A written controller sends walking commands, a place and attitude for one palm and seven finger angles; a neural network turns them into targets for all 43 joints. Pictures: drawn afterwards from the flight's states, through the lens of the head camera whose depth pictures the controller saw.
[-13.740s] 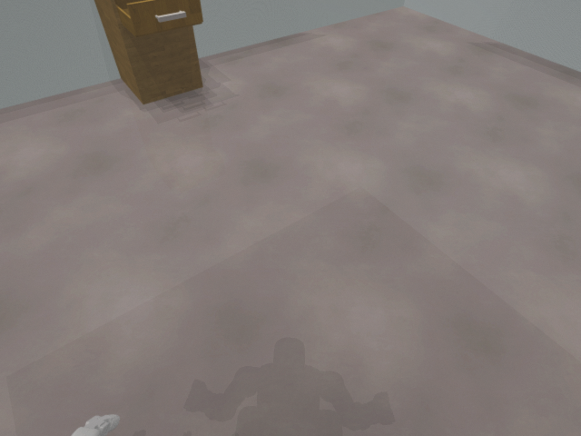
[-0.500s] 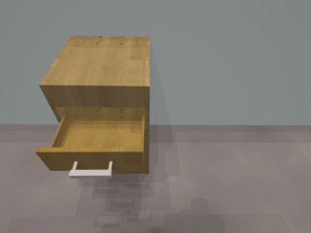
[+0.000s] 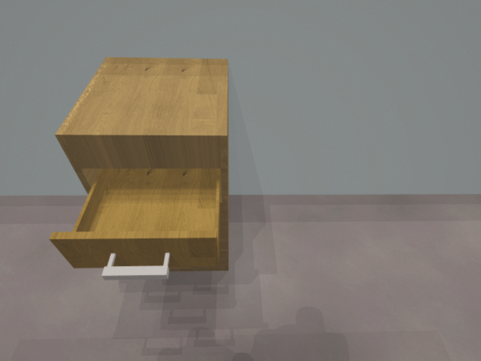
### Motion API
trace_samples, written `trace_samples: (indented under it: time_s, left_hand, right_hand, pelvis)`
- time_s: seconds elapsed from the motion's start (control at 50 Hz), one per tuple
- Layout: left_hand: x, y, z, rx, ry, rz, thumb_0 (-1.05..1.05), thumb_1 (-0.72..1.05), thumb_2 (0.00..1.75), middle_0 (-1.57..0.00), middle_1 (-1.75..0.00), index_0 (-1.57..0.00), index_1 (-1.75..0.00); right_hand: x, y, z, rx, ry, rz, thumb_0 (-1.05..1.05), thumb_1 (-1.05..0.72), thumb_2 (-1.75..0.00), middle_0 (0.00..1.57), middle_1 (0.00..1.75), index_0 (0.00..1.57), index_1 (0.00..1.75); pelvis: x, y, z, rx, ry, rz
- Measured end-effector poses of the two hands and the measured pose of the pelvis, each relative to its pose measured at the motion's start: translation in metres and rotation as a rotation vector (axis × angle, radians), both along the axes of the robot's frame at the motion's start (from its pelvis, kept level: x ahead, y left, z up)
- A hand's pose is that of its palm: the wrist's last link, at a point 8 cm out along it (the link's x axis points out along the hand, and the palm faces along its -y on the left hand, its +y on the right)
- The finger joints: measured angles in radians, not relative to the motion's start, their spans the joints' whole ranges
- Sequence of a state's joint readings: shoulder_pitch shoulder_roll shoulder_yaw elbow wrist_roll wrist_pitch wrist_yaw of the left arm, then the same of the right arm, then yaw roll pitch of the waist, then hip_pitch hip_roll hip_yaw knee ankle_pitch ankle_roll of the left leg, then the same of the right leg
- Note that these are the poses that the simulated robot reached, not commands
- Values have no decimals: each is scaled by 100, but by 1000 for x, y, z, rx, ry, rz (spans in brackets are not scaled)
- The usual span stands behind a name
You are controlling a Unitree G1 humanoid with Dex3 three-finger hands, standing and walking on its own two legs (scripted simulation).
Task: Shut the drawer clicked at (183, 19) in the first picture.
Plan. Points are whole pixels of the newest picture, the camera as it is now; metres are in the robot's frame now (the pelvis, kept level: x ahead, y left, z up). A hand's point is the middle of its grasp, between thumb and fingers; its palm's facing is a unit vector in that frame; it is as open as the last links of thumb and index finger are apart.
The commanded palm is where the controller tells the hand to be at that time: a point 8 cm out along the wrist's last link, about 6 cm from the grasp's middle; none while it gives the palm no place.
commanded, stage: look again from close up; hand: left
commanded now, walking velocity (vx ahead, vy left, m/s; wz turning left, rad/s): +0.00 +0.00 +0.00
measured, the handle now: (138, 264) +0.37 +0.27 -0.20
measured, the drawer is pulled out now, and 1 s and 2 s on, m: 0.23 0.23 0.23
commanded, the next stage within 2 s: come to a stop and stand still in 0.20 s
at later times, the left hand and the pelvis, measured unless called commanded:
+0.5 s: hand out of the picture -0.02 +0.15 -0.18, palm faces +0.00 -0.99 -0.16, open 7.4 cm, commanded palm none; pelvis -0.01 +0.00 -0.01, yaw +0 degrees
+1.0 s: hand out of the picture -0.03 +0.16 -0.18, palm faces +0.03 -0.99 -0.15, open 7.4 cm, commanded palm none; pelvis -0.02 +0.01 +0.00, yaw +0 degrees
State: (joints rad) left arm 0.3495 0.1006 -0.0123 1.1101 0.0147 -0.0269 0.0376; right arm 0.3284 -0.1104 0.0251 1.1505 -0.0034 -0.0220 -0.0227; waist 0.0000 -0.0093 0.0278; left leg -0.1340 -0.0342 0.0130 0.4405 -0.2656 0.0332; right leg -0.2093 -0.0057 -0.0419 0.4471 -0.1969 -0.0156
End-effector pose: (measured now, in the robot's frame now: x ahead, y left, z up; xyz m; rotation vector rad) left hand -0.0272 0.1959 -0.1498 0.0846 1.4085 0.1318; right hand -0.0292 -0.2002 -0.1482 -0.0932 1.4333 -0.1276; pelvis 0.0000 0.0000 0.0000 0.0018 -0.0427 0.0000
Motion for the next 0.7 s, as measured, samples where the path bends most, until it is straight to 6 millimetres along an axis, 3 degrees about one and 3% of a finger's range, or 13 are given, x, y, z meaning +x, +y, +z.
trace_samples:
  time_s: [0.38,0.54,0.7]
  left_hand:
    - [1,-8,-1,3,13,-13,0,91,90,-20,-30,-20,-30]
    - [8,10,-4,28,-24,-40,0,90,90,-20,-30,-20,-30]
    - [16,27,2,57,-82,-37,0,91,90,-20,-30,-20,-30]
  right_hand:
    - [2,-7,-1,-1,10,-5,0,-91,-90,20,30,20,30]
    - [19,-12,-4,-30,-101,-8,1,-92,-90,20,30,20,30]
    - [12,-9,-1,-25,-110,8,1,-92,-90,20,30,20,30]
  pelvis:
    - [2,-6,-2,-7,13,-9]
    - [-6,1,-6,-7,-3,-5]
    - [-13,5,-4,-1,1,-4]
